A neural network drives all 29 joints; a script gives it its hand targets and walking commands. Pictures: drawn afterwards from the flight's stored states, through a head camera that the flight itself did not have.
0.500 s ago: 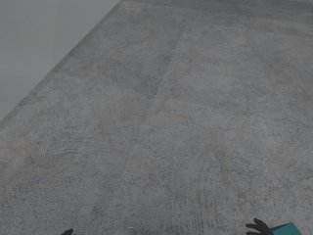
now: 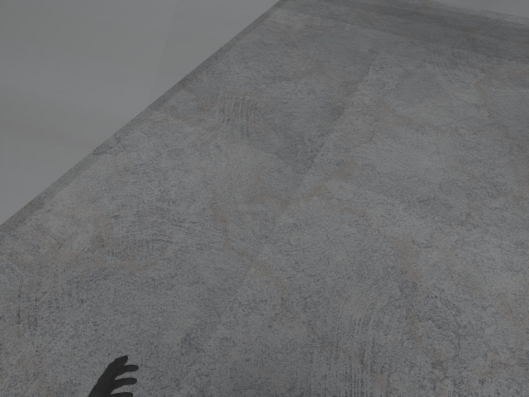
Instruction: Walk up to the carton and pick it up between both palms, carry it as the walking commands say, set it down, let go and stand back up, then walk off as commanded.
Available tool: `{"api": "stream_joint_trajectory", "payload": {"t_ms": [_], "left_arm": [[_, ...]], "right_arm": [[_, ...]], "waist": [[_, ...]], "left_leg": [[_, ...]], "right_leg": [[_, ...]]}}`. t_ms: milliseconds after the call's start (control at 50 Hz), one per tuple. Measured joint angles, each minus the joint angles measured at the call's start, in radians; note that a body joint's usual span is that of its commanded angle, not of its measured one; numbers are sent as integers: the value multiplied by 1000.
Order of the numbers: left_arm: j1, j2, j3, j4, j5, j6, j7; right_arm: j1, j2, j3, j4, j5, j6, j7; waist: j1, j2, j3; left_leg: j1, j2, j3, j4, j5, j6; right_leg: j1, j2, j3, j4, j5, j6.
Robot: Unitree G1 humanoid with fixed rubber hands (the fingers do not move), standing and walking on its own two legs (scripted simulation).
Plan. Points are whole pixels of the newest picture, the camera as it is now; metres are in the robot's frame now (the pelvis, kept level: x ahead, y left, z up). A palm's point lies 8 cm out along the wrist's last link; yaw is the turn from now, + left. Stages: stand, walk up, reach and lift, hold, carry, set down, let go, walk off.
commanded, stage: walk off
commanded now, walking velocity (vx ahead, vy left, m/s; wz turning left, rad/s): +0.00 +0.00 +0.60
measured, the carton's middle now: out of the picture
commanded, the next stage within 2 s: stand in 1.98 s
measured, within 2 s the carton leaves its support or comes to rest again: neither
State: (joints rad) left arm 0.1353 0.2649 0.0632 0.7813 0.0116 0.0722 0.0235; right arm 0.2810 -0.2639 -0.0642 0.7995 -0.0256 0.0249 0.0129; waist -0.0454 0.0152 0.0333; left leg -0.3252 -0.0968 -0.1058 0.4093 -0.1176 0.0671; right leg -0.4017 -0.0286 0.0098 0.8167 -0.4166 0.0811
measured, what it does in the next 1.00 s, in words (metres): steps on the spot, turning left: right foot, then left foot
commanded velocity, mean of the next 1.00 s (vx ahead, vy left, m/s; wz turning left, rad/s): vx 0.00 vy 0.00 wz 0.60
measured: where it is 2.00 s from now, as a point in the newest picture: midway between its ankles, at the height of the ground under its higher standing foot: outside the picture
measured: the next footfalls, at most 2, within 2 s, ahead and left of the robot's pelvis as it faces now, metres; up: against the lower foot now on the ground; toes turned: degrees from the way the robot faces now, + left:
right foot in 0.12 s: +0.01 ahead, -0.13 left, +0.00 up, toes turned +5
left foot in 0.60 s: +0.01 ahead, +0.11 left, +0.00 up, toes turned +28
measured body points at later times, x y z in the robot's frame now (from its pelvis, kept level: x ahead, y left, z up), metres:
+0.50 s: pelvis +0.01 -0.03 +0.00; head +0.06 -0.03 +0.44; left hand -0.03 +0.24 -0.12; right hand +0.21 -0.24 -0.14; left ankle -0.05 +0.11 -0.69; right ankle -0.03 -0.14 -0.74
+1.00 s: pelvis +0.02 +0.00 +0.00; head +0.06 +0.02 +0.45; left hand -0.01 +0.31 -0.12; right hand +0.23 -0.19 -0.13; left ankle -0.02 +0.09 -0.74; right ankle +0.10 -0.12 -0.71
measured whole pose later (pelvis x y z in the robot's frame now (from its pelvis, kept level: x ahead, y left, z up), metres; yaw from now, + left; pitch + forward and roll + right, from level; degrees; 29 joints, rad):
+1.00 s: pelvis +0.02 +0.00 +0.00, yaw +35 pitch +2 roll +0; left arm 0.12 0.27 0.07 0.77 0.01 0.06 0.02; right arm 0.25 -0.28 -0.07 0.82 -0.03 0.02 0.01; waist -0.04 0.01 0.06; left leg -0.29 -0.08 -0.10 0.45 -0.19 0.04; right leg -0.42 -0.06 -0.01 0.80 -0.40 0.10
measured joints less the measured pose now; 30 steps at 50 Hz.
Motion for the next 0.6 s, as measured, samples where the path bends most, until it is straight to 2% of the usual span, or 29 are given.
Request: {"api": "stream_joint_trajectory", "payload": {"t_ms": [80,120,160,200,260,300,400,480,560,580,600], "left_arm": [[-16,-6,-8,-2,-16,-24,4],[-9,0,-12,-5,-17,-40,9],[5,-2,-11,8,-1,-48,16],[23,-3,-13,13,13,-48,21],[36,-23,-20,6,3,-55,25],[40,-35,-30,6,2,-58,24],[63,-45,-36,9,10,-62,18],[111,-40,-32,30,12,-66,15],[147,-4,-14,53,14,-60,5],[158,5,-9,56,10,-58,4],[166,13,-2,61,4,-56,1]], "right_arm": [[5,-9,-8,14,0,9,5],[9,-12,-8,15,8,12,0],[-3,-15,-16,24,14,18,-8],[-3,-17,-24,25,4,17,-11],[-5,-41,-37,29,-5,27,5],[-8,-50,-41,31,-1,29,12],[-35,-27,-28,35,7,45,25],[-106,-9,-20,16,8,47,29],[-173,7,-10,-17,14,39,29],[-187,5,-9,-22,10,33,29],[-201,4,-8,-26,4,22,27]], "waist": [[-11,22,2],[-1,18,-2],[5,27,4],[-3,18,1],[18,20,-6],[21,22,-4],[42,6,11],[75,-9,42],[101,-29,66],[106,-31,67],[108,-38,70]], "left_leg": [[-22,-12,-46,-1,15,-24],[-41,-29,-57,26,7,-40],[-89,-34,-45,174,-148,-75],[-164,-37,10,417,-255,-100],[-232,3,43,670,-259,-114],[-237,36,39,735,-248,-127],[-186,100,69,661,-248,-172],[-127,114,116,506,-264,-178],[-48,108,177,301,-251,-148],[-17,100,186,228,-218,-131],[1,88,188,182,-155,-74]], "right_leg": [[89,44,9,-166,-14,-22],[161,42,7,-321,66,-42],[177,39,-14,-340,123,-92],[203,8,-48,-360,124,-113],[227,-23,-81,-401,132,-112],[234,-37,-106,-403,128,-109],[251,-71,-181,-378,92,-104],[256,-89,-227,-335,58,-91],[257,-110,-291,-261,5,-68],[246,-118,-301,-220,-16,-61],[215,-134,-299,-143,-31,-53]]}}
